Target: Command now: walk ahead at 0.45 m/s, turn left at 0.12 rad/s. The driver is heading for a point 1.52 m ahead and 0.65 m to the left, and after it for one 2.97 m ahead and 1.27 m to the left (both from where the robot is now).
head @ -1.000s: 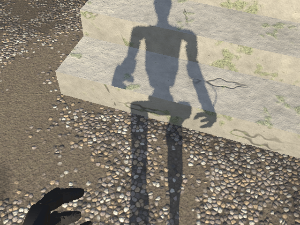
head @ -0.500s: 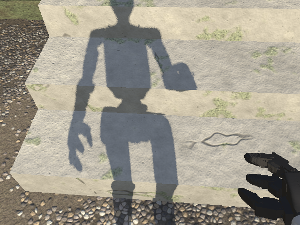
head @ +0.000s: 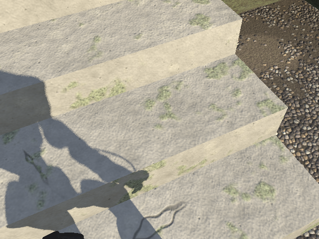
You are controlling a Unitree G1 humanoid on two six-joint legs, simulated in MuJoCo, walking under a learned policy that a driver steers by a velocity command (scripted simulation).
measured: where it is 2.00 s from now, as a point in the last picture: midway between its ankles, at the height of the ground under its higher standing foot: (143, 23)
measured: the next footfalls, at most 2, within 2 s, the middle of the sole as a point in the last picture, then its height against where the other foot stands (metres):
left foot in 0.36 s outside the picture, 0.18 m higher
right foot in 1.28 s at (172, 123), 0.18 m higher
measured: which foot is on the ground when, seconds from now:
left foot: up 0.00-0.34, down 0.36-1.00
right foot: down 0.00-0.38, up 0.40-1.00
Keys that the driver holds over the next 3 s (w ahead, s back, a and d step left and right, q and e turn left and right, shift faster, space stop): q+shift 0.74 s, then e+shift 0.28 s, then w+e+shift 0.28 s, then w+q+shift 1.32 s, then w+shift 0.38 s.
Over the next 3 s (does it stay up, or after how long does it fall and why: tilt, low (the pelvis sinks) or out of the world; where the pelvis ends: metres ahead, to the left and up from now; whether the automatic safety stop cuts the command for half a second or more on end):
stays up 1.51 0.63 0.75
